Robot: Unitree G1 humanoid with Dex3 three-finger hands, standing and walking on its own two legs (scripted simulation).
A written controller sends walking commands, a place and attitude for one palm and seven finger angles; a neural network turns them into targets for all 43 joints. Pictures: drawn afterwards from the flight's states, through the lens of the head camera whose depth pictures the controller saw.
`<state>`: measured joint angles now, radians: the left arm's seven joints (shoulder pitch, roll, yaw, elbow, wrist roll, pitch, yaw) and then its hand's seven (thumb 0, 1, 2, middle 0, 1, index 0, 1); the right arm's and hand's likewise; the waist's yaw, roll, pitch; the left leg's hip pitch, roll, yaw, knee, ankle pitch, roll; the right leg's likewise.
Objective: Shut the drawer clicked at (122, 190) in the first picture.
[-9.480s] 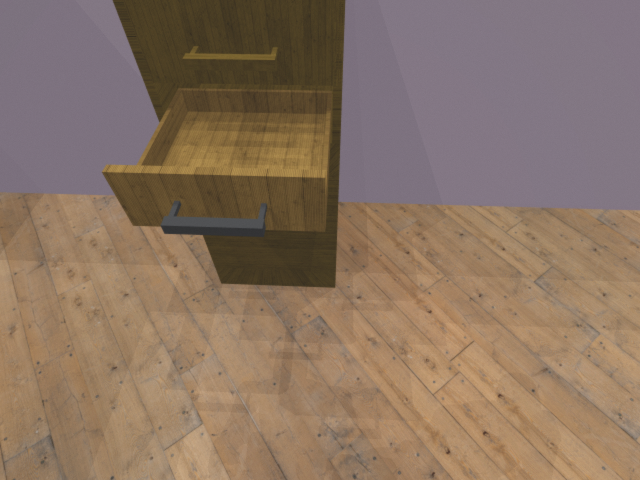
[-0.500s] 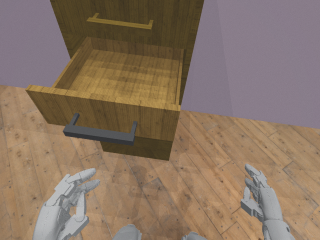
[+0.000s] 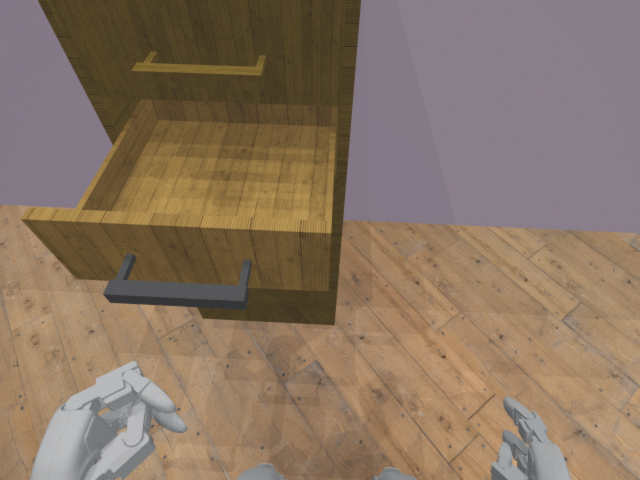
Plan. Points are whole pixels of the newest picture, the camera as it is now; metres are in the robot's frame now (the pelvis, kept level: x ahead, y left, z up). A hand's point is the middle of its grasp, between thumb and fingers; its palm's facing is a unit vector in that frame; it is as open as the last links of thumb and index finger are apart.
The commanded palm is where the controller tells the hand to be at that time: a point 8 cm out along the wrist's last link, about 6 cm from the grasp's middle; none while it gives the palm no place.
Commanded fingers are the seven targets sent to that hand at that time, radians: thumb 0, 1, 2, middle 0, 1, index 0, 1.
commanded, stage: raise the hand and make a fist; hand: left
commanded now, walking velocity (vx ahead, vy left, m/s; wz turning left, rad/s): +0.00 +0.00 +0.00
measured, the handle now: (182, 279) +0.36 +0.21 +0.03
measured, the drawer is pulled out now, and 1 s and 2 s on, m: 0.26 0.26 0.26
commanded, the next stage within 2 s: bring the fist close to the handle in 0.96 s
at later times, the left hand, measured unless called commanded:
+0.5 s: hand (136, 429) +0.16 +0.17 +0.12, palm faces +0.02 -1.00 -0.05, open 3.2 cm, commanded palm +0.12 +0.22 +0.13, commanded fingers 0.00 0.90 0.90 -1.40 -1.60 -1.40 -1.60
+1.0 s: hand (136, 430) +0.16 +0.16 +0.13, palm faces +0.05 -0.99 -0.09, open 3.3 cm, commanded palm +0.11 +0.22 +0.13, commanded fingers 0.00 0.90 0.90 -1.40 -1.60 -1.40 -1.60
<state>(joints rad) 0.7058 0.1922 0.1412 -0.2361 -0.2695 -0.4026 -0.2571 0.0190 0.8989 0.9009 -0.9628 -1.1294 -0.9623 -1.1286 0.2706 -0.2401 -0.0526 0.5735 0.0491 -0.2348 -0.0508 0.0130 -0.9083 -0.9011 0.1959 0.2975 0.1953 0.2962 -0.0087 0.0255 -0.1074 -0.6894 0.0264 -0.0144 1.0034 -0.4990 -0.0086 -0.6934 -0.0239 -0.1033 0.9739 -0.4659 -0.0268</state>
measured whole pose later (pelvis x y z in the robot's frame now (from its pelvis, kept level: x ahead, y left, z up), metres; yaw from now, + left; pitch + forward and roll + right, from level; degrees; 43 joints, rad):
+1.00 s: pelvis +0.02 +0.01 +0.01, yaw +0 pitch +6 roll -1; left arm 0.82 0.19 0.06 -0.51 -0.21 -0.25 -0.14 0.02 0.89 0.90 -1.40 -1.60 -1.40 -1.60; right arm 0.25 -0.21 0.01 0.50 0.05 -0.24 -0.03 0.01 -0.91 -0.90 0.20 0.30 0.20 0.30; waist 0.03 0.05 -0.12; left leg -0.53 0.02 -0.01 0.92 -0.49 0.01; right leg -0.53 -0.03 -0.09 0.88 -0.46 -0.01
